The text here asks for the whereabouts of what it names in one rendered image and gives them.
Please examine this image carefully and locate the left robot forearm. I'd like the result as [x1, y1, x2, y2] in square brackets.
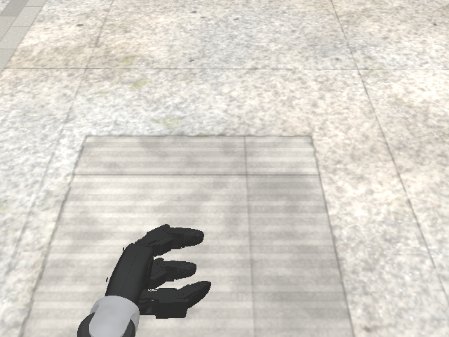
[77, 296, 140, 337]

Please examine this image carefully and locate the robot left hand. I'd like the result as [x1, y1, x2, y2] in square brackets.
[105, 224, 211, 319]

